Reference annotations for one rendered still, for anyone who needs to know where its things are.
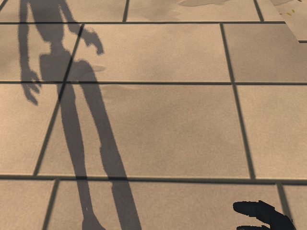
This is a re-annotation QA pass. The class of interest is robot right hand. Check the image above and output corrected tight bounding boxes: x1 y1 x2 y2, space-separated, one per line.
233 200 296 230

